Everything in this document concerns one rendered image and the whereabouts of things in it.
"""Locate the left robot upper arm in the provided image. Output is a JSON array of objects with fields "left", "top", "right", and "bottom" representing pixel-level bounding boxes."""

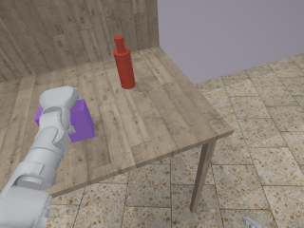
[{"left": 0, "top": 185, "right": 53, "bottom": 228}]

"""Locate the robot left hand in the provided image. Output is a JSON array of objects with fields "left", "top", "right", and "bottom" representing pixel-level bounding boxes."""
[{"left": 39, "top": 85, "right": 82, "bottom": 135}]

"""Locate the left robot forearm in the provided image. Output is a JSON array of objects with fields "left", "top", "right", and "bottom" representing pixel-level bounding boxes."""
[{"left": 0, "top": 104, "right": 71, "bottom": 204}]

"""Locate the sponge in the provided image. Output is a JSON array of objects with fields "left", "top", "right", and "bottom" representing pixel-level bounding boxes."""
[{"left": 34, "top": 99, "right": 95, "bottom": 143}]

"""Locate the table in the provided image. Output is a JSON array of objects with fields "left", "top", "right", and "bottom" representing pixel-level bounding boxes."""
[{"left": 0, "top": 0, "right": 234, "bottom": 213}]

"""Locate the robot right hand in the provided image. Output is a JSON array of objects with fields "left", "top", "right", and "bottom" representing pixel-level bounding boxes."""
[{"left": 242, "top": 217, "right": 262, "bottom": 228}]

